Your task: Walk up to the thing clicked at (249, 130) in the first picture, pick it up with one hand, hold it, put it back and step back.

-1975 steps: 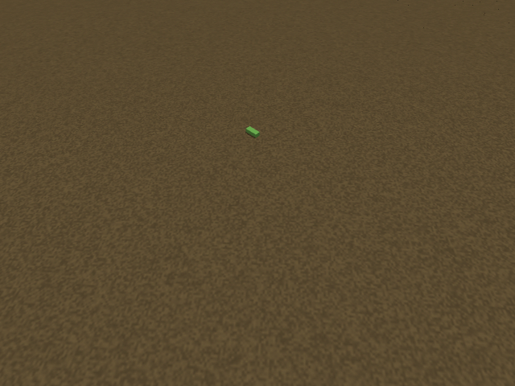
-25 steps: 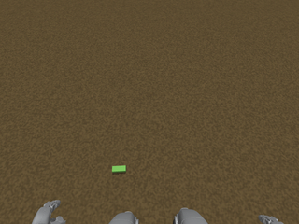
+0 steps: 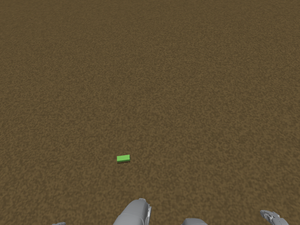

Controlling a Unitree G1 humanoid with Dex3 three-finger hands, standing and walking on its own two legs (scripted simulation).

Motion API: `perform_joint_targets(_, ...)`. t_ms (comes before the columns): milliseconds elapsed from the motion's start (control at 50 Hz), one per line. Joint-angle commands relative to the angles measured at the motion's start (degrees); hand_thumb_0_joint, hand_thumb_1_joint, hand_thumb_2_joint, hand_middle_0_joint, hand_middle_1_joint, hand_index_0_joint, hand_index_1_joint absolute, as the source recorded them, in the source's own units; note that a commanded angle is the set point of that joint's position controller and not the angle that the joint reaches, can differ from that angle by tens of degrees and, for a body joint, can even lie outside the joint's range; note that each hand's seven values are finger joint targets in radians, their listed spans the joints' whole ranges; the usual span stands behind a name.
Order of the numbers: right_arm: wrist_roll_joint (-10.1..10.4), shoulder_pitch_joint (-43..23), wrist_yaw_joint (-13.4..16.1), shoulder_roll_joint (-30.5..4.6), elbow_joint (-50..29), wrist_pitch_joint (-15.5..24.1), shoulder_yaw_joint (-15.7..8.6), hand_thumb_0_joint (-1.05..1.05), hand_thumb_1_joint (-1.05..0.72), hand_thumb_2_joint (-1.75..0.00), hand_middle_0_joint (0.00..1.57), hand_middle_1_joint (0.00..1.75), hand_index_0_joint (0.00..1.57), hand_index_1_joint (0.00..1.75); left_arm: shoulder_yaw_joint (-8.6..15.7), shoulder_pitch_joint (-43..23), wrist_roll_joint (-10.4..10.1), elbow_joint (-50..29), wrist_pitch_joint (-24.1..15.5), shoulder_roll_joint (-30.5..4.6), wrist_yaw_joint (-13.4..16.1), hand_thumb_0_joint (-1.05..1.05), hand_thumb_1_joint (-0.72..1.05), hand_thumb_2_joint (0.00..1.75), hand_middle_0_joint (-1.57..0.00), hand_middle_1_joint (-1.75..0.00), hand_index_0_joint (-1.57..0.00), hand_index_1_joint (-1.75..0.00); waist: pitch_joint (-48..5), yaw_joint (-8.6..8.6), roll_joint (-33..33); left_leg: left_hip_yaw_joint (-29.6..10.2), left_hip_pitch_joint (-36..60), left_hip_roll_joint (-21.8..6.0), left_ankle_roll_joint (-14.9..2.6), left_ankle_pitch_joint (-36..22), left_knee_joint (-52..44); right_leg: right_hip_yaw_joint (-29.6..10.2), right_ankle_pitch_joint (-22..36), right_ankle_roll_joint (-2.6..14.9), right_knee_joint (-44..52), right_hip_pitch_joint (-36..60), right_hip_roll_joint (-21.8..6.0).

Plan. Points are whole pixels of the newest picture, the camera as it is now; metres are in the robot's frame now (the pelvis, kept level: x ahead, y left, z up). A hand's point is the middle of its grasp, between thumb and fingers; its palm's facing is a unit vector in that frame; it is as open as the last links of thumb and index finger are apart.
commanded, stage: step back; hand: left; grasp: from above
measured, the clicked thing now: (123, 158) +0.56 +0.27 -0.75
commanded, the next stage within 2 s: none
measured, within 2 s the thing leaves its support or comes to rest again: neither
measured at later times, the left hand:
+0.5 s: hand out of the picture -0.05 +0.26 -0.15, palm faces +0.03 -0.92 -0.39, open 7.4 cm
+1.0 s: hand out of the picture -0.23 +0.25 -0.15, palm faces +0.10 -0.90 -0.42, open 7.4 cm
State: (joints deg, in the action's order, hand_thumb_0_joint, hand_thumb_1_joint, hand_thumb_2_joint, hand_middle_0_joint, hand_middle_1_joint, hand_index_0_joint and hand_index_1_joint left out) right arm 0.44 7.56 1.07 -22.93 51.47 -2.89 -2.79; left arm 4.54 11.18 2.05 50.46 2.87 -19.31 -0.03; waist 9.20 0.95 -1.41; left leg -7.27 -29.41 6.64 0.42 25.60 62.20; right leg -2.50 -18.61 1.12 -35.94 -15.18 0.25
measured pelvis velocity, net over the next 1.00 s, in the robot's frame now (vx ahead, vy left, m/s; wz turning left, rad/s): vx -0.33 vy -0.03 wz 0.11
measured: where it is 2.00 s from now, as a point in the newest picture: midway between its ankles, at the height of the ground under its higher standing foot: outside the picture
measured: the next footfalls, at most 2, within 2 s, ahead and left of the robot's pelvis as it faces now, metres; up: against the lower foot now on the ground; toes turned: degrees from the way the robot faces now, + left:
left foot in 0.18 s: -0.04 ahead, +0.12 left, +0.00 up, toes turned +2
right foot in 0.54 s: -0.15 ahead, -0.15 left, +0.00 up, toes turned +3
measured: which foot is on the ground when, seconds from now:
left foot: up 0.00-0.16, down 0.18-0.56, up 0.58-0.88, down 0.90-1.00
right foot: down 0.00-0.20, up 0.22-0.52, down 0.54-0.92, up 0.94-1.00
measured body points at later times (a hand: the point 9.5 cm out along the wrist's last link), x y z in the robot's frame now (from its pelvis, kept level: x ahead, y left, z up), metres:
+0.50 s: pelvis -0.15 -0.02 +0.00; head -0.09 +0.00 +0.44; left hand -0.05 +0.31 -0.12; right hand -0.01 -0.32 -0.11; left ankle -0.08 +0.12 -0.73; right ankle -0.18 -0.15 -0.70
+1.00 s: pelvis -0.33 -0.03 -0.01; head -0.27 -0.02 +0.44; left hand -0.23 +0.30 -0.12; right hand -0.22 -0.33 -0.13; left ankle -0.32 +0.08 -0.73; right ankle -0.25 -0.16 -0.68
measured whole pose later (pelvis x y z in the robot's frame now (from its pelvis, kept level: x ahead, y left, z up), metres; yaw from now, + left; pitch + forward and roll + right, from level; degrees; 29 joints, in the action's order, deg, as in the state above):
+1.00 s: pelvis -0.33 -0.03 -0.01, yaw +6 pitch -4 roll +0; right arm -1.9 10.3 -0.4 -20.9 50.9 -2.7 -2.4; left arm 4.3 5.7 1.2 46.7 4.1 -22.7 1.9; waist 11.5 -0.5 1.2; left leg -1.9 -15.6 1.8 -1.5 19.1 38.2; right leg -5.1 -29.1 0.2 -57.7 -29.1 2.4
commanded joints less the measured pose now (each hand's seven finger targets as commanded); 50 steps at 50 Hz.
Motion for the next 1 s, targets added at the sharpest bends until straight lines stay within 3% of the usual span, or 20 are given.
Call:
perform_joint_targets(0, -0.1, 3.4, 1.0, -10.4, -4.0, 1.7, -2.1, 0.0, -0.9, -0.9, 0.2, 0.3, 0.2, 0.3, 3.9, -5.6, 0.1, -9.1, -2.3, -14.3, 1.6, 0.0, 0.9, 0.9, -0.2, -0.3, -0.2, -0.3, -9.3, -0.39, 9.5, 0.2, 1.3, -0.4, 0.71, 2.5, 1.7, -9.5, 29.4, 11.01, 9.6, 5.9, -13.0)
perform_joint_targets(100, -1.0, 3.9, 0.6, -9.1, -4.9, 2.3, -2.2, 0.0, -0.9, -0.9, 0.2, 0.3, 0.2, 0.3, 3.4, -1.8, -0.5, -9.5, -1.3, -15.1, 1.9, 0.0, 0.9, 0.9, -0.2, -0.3, -0.2, -0.3, -11.9, 0.91, 12.5, 5.1, 7.2, -5.0, -0.72, 0.4, -25.5, -10.1, 31.9, 9.67, 3.3, 13.1, -13.6)
perform_joint_targets(140, -1.5, 7.4, 0.4, -8.8, -3.2, 2.8, -2.7, 0.0, -0.9, -0.9, 0.2, 0.3, 0.2, 0.3, 2.9, -3.1, -1.3, -10.1, -0.6, -15.4, 1.3, 0.0, 0.9, 0.9, -0.2, -0.3, -0.2, -0.3, -12.5, -1.25, 9.9, 7.2, 15.3, -5.1, -1.11, -14.1, -39.1, -7.9, 27.5, 7.34, -0.1, 8.2, -11.6)
perform_joint_targets(160, -2.2, 6.4, 0.4, -11.3, -3.8, 3.1, -3.5, 0.0, -0.9, -0.9, 0.2, 0.3, 0.2, 0.3, 2.4, -1.7, -1.3, -10.6, -0.4, -13.5, 1.2, 0.0, 0.9, 0.9, -0.2, -0.3, -0.2, -0.3, -12.3, -0.32, 5.1, -0.5, 19.6, -10.5, -2.95, -20.1, -39.8, -6.8, 18.1, 4.29, -2.1, 1.1, -8.5)
perform_joint_targets(180, -2.6, 4.6, 0.1, -16.7, -4.8, 3.2, -4.7, 0.0, -0.9, -0.9, 0.2, 0.3, 0.2, 0.3, 1.9, -1.2, -1.7, -11.1, -0.4, -11.8, 1.0, 0.0, 0.9, 0.9, -0.2, -0.3, -0.2, -0.3, -12.8, -0.03, -7.7, -16.6, 22.8, -22.7, -8.78, -29.4, -40.7, -1.0, 1.0, 0.89, -11.0, -8.5, 0.2)
perform_joint_targets(200, -2.3, 3.4, -0.2, -20.6, -5.8, 3.0, -5.3, 0.0, -0.9, -0.9, 0.2, 0.3, 0.2, 0.3, 3.2, -6.0, -1.5, -11.2, -0.5, -13.5, 1.9, 0.0, 0.9, 0.9, -0.2, -0.3, -0.2, -0.3, -11.6, -3.83, -13.3, -23.4, 16.0, -29.5, -16.78, -37.3, -42.5, -2.5, -18.7, -0.47, -22.7, -8.7, 4.6)
perform_joint_targets(220, -2.4, 3.5, 0.1, -18.4, -5.3, 3.3, -5.2, 0.0, -0.9, -0.9, 0.2, 0.3, 0.2, 0.3, 3.4, -7.2, -1.0, -10.6, -0.4, -13.9, 2.3, 0.0, 0.9, 0.9, -0.2, -0.3, -0.2, -0.3, -11.0, -3.76, -8.4, -21.5, 15.8, -29.3, -18.1, -38.9, -41.1, -7.9, -18.5, -0.24, -30.5, -9.5, 4.7)
perform_joint_targets(280, -2.0, -0.4, 0.9, -13.3, -6.2, 3.3, -3.3, 0.0, -0.9, -0.9, 0.2, 0.3, 0.2, 0.3, 3.4, -2.9, -2.1, -8.6, -0.5, -13.1, 2.0, 0.0, 0.9, 0.9, -0.2, -0.3, -0.2, -0.3, -9.8, -0.06, -4.8, -7.8, 18.5, -22.0, -13.78, -43.9, -36.3, -8.5, -12.5, -0.11, -36.5, -12.8, 5.5)
perform_joint_targets(400, -2.2, 2.2, 0.8, -12.8, -7.4, 2.6, -3.6, 0.0, -0.9, -0.9, 0.2, 0.3, 0.2, 0.3, 3.3, -2.5, -1.3, -8.3, -1.0, -12.4, 1.2, 0.0, 0.9, 0.9, -0.2, -0.3, -0.2, -0.3, -10.9, -3.06, -7.6, -6.1, 23.7, -21.0, -15.03, -37.5, -34.8, -3.2, -11.6, -3.0, -19.9, -10.3, 3.3)
perform_joint_targets(500, -1.5, -1.2, 0.2, -14.3, -8.6, 1.0, -4.0, 0.0, -0.9, -0.9, 0.2, 0.3, 0.2, 0.3, 3.6, 6.1, -0.6, -3.7, -2.1, -11.9, 0.7, 0.0, 0.9, 0.9, -0.2, -0.3, -0.2, -0.3, -15.3, 0.38, -10.0, -3.6, 15.5, -17.7, -8.73, -25.6, -30.2, 2.7, 3.5, 0.25, 11.1, 7.0, 1.9)
perform_joint_targets(520, -1.1, -0.8, 0.0, -12.2, -8.7, 0.7, -3.5, 0.0, -0.9, -0.9, 0.2, 0.3, 0.2, 0.3, 4.3, 6.4, 0.3, -3.9, -2.5, -14.7, 0.7, 0.0, 0.9, 0.9, -0.2, -0.3, -0.2, -0.3, -14.4, 0.28, -4.3, -3.0, 6.2, -14.2, -5.2, -16.9, -26.3, -5.9, 3.2, 1.99, 11.3, 11.0, -2.3)
perform_joint_targets(540, -0.6, -2.6, 0.0, -9.1, -10.4, 0.9, -2.8, 0.0, -0.9, -0.9, 0.2, 0.3, 0.2, 0.3, 5.7, 5.5, 0.4, -5.2, -2.5, -20.1, 0.6, 0.0, 0.9, 0.9, -0.2, -0.3, -0.2, -0.3, -10.7, 1.25, 11.1, 2.0, -4.0, -3.4, -1.29, -0.1, -15.4, -22.9, 1.7, 7.71, 16.3, 8.0, -14.4)
perform_joint_targets(560, -1.1, -4.3, 0.9, -10.3, -10.1, 0.5, -3.5, 0.0, -0.9, -0.9, 0.2, 0.3, 0.2, 0.3, 6.4, 0.4, 0.6, -7.3, -2.4, -25.1, 0.8, 0.0, 0.9, 0.9, -0.2, -0.3, -0.2, -0.3, -8.1, 3.15, 17.1, -0.7, 0.3, -1.5, 0.11, 9.7, -0.1, -32.2, 3.0, 16.65, 20.0, -6.9, -25.1)
perform_joint_targets(640, -0.2, 3.6, 0.9, -10.7, -6.3, 1.1, -3.3, 0.0, -0.9, -0.9, 0.2, 0.3, 0.2, 0.3, 4.5, -9.1, 0.4, -9.7, -2.7, -16.7, 1.7, 0.0, 0.9, 0.9, -0.2, -0.3, -0.2, -0.3, -7.5, -2.74, 8.5, -2.7, 2.7, 0.4, 0.21, 0.7, 8.7, -10.7, 20.3, 10.4, 11.0, -4.8, -13.3)
perform_joint_targets(780, -1.6, 2.1, 0.7, -9.7, -7.2, 1.3, -2.9, 0.0, -0.9, -0.9, 0.2, 0.3, 0.2, 0.3, 3.9, -1.4, 0.3, -9.5, -1.9, -16.8, 2.7, 0.0, 0.9, 0.9, -0.2, -0.3, -0.2, -0.3, -10.8, 2.13, 12.5, 2.7, 4.1, -4.6, 0.37, 5.2, -15.0, -12.3, 29.7, 11.17, 6.7, 10.1, -16.7)
perform_joint_targets(860, -1.9, 9.8, 0.0, -10.1, -3.3, 1.5, -3.7, 0.0, -0.9, -0.9, 0.2, 0.3, 0.2, 0.3, 2.6, -4.0, -0.9, -10.2, -0.6, -16.5, 2.0, 0.0, 0.9, 0.9, -0.2, -0.3, -0.2, -0.3, -13.3, -1.93, 9.2, 6.1, 18.3, -5.1, -2.17, -10.7, -36.6, -8.2, 17.0, 5.5, 1.7, 1.3, -12.1)
perform_joint_targets(880, -3.1, 9.0, -0.1, -13.0, -4.1, 1.6, -4.6, 0.0, -0.9, -0.9, 0.2, 0.3, 0.2, 0.3, 1.9, -2.5, -0.9, -10.4, -0.5, -14.5, 1.9, 0.0, 0.9, 0.9, -0.2, -0.3, -0.2, -0.3, -13.3, -1.71, 1.9, -5.9, 22.2, -13.6, -5.17, -12.0, -40.3, -5.5, 7.8, 2.5, -4.8, -7.0, -7.9)
perform_joint_targets(900, -2.7, 4.4, -0.7, -19.7, -5.4, 1.3, -5.5, 0.0, -0.9, -0.9, 0.2, 0.3, 0.2, 0.3, 1.8, -5.9, -1.4, -11.5, -0.8, -13.4, 2.2, 0.0, 0.9, 0.9, -0.2, -0.3, -0.2, -0.3, -11.8, -2.38, -13.8, -21.0, 16.4, -26.6, -13.51, -19.0, -44.1, 4.1, -13.4, -0.53, -16.1, -12.5, 3.1)
perform_joint_targets(920, -3.0, 3.5, -0.8, -21.1, -6.1, 1.5, -6.0, 0.0, -0.9, -0.9, 0.2, 0.3, 0.2, 0.3, 3.4, -9.4, -0.5, -10.9, -0.7, -15.4, 2.9, 0.0, 0.9, 0.9, -0.2, -0.3, -0.2, -0.3, -9.5, -5.07, -12.4, -26.5, 7.8, -30.5, -19.04, -21.2, -46.2, -4.4, -20.2, -1.13, -28.8, -9.4, 3.4)
perform_joint_targets(980, -2.9, -3.1, 0.4, -14.0, -6.6, 2.1, -3.3, 0.0, -0.9, -0.9, 0.2, 0.3, 0.2, 0.3, 3.0, -2.6, -2.2, -6.5, -0.3, -13.8, 2.6, 0.0, 0.9, 0.9, -0.2, -0.3, -0.2, -0.3, -8.9, 1.31, -3.4, -8.0, 10.5, -21.7, -13.61, -33.5, -39.1, -8.0, -12.1, -0.01, -40.5, -11.4, 5.6)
